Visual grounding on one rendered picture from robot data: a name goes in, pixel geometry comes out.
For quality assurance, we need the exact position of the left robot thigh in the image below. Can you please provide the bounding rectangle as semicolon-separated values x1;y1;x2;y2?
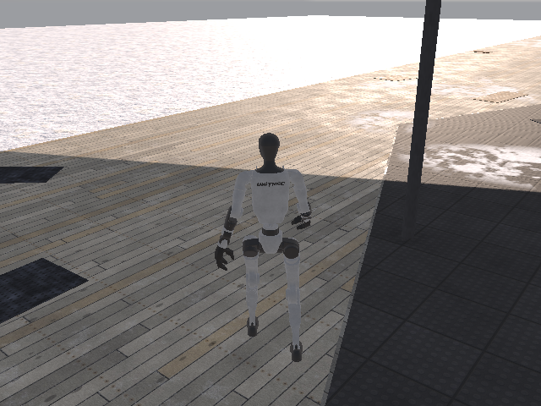
242;235;260;288

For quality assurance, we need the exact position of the robot right forearm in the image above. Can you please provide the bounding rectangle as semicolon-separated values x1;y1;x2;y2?
300;202;312;222

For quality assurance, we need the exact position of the right robot hand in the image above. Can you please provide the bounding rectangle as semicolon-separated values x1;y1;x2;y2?
291;215;311;230

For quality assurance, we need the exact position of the robot left forearm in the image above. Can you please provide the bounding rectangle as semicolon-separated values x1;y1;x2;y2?
217;206;238;249

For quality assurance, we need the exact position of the humanoid robot torso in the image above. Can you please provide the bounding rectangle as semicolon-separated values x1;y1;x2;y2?
250;166;290;254

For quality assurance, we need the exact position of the left robot hand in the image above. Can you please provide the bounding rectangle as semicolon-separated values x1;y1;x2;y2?
215;245;234;271

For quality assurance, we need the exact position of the left robot upper arm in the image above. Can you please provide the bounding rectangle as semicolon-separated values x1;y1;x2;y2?
230;170;253;219

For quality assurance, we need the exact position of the right robot upper arm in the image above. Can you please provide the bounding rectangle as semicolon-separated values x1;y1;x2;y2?
287;169;310;214

